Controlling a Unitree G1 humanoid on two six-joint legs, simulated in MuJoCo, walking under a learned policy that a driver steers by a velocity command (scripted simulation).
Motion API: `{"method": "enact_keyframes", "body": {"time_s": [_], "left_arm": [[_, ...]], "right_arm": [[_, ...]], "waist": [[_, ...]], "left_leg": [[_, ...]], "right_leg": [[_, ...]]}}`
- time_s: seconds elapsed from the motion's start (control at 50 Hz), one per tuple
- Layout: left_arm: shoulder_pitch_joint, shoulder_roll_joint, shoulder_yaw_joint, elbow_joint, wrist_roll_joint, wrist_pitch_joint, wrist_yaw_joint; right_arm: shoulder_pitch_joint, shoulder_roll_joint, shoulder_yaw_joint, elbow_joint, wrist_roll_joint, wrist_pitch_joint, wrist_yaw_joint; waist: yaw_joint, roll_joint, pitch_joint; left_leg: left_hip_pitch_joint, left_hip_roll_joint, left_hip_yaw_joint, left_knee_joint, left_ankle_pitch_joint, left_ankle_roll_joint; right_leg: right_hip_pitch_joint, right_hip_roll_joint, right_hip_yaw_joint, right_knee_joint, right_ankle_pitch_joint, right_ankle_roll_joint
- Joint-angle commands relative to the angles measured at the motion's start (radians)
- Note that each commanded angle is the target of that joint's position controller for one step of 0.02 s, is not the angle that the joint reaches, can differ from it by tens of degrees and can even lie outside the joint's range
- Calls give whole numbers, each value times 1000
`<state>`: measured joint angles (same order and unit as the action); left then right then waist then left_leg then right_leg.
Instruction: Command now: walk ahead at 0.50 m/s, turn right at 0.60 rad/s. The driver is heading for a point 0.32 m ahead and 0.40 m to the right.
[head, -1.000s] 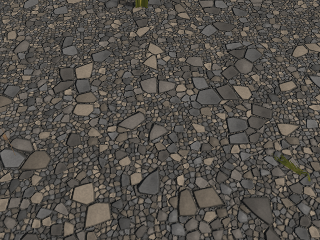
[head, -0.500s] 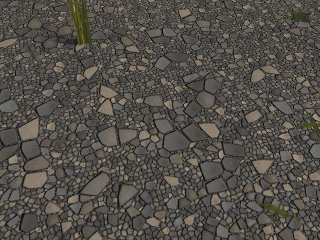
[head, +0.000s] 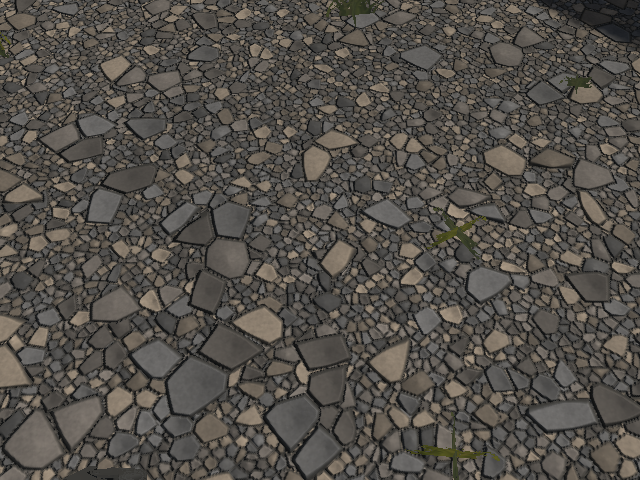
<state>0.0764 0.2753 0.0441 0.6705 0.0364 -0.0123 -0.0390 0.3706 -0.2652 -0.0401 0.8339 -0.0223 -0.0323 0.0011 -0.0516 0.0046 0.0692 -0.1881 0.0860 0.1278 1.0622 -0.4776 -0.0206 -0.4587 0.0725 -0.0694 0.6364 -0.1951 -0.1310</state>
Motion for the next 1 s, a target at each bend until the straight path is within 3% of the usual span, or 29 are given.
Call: {"method": "enact_keyframes", "body": {"time_s": [0.02,0.06,0.1,0.18,0.26,0.34,0.38,0.42,0.44,0.46,0.48,0.5,0.52,0.54,0.56,0.6,0.72,0.82,0.86,0.88,0.9,0.92,0.94,0.96,0.98,1.0], "left_arm": [[274,194,70,36,-27,1,36],[195,139,51,30,-32,-12,41],[190,128,45,32,-37,-31,34],[248,162,55,61,-33,-35,35],[311,158,55,81,-36,-18,44],[357,166,59,92,-27,3,58],[329,174,63,81,-20,10,64],[256,186,66,61,-29,4,61],[225,164,58,40,-46,-7,55],[285,86,39,11,-53,-12,56],[408,132,54,15,-43,5,64],[414,170,61,65,-7,27,69],[335,173,64,66,0,40,57],[305,157,64,60,-7,53,47],[279,145,62,49,-10,67,35],[282,125,53,47,-23,80,23],[171,98,34,-1,-18,95,4],[125,98,23,-32,-26,85,-7],[173,94,24,-21,-25,72,-6],[199,108,27,-10,-19,63,2],[198,186,40,-21,-8,53,16],[195,309,73,-41,-3,56,25],[207,245,64,-25,0,54,31],[148,185,42,-23,-7,51,36],[88,151,30,-24,-10,49,38],[67,135,25,-26,-18,42,46]], "right_arm": [[-108,-123,-18,-158,8,-43,6],[-67,-121,-17,-139,-18,-23,5],[-48,-112,-18,-132,-28,8,11],[-123,-82,-12,-155,-19,25,7],[-247,-83,-5,-193,-9,28,1],[-324,-100,0,-217,1,17,-4],[-289,-119,-2,-209,4,7,-11],[-178,-140,-8,-178,0,-7,-25],[-78,-171,-16,-162,-9,-23,-36],[-20,-235,-23,-174,-6,-23,-48],[-46,-250,-34,-183,19,2,-41],[-96,-169,-19,-202,29,15,-34],[-143,-106,-1,-211,27,21,-36],[-193,-89,7,-217,15,32,-39],[-214,-101,5,-215,8,34,-46],[-211,-121,-5,-204,-5,32,-43],[-187,-143,-21,-187,-7,37,-34],[-170,-190,-42,-174,-11,54,-18],[-171,-199,-47,-168,0,63,-15],[-130,-185,-48,-152,0,67,-10],[-83,-114,-33,-160,-5,73,3],[-162,-98,-24,-226,1,85,-13],[-214,-130,-30,-217,5,96,-20],[-193,-119,-31,-202,19,99,-15],[-154,-124,-35,-173,22,94,-10],[-124,-136,-42,-152,8,91,-8]], "waist": [[123,-32,-151],[42,-16,-99],[17,-20,-99],[27,-24,-81],[79,-68,-88],[119,-76,-87],[99,-86,-87],[30,-91,-107],[-21,-38,-167],[-5,147,-288],[61,307,-410],[80,130,-322],[69,61,-212],[86,56,-156],[87,107,-115],[88,135,-114],[60,145,-120],[39,168,-122],[72,134,-126],[79,62,-114],[61,-212,-88],[94,-314,-27],[112,-185,-30],[67,-157,-28],[30,-140,-31],[24,-160,-52]], "left_leg": [[-563,15,-144,232,122,17],[-432,43,-152,120,136,0],[-381,34,-140,73,132,-21],[-398,1,-117,-46,238,-44],[-416,-36,-122,-188,345,-32],[-415,-84,-143,-321,337,-9],[-328,-106,-163,-418,306,13],[-116,-131,-158,-595,372,46],[89,-27,-231,-663,581,81],[304,269,-455,-604,1053,150],[328,419,-707,-622,1255,306],[228,380,-638,-634,1096,307],[126,300,-501,-668,935,279],[56,235,-411,-714,761,242],[5,197,-347,-746,686,232],[-42,161,-258,-762,671,232],[-33,194,-182,-799,406,240],[-57,220,-131,-758,316,209],[-104,211,-80,-667,336,155],[-169,187,-45,-582,295,93],[-315,74,60,-325,51,8],[-430,-74,-13,-189,-150,-24],[-393,-38,-111,-73,-94,-18],[-366,-37,-134,-51,-13,-9],[-340,-36,-135,-64,55,-4],[-334,-46,-118,-46,96,-3]], "right_leg": [[580,-345,537,-330,208,-205],[403,-249,410,-360,349,-159],[337,-220,368,-373,492,-161],[293,-174,299,-337,754,-128],[347,-151,318,-282,788,-73],[446,-161,386,-195,813,-53],[442,-155,427,-135,805,-28],[374,-99,444,-27,762,25],[279,-51,422,124,621,62],[135,52,280,398,-66,92],[30,147,190,571,-502,105],[1,64,208,650,-438,113],[-10,41,189,649,-374,127],[-8,15,175,623,-329,143],[-9,-3,163,602,-291,156],[24,5,131,586,-249,170],[36,-52,85,357,-218,159],[171,-56,17,111,-238,120],[289,-36,-1,-77,-152,91],[359,-48,73,-209,-99,73],[397,-280,411,-407,-103,24],[255,-464,624,-417,126,-126],[237,-419,525,-386,182,-148],[219,-350,427,-376,205,-123],[232,-283,352,-371,220,-83],[273,-249,308,-352,306,-72]]}}
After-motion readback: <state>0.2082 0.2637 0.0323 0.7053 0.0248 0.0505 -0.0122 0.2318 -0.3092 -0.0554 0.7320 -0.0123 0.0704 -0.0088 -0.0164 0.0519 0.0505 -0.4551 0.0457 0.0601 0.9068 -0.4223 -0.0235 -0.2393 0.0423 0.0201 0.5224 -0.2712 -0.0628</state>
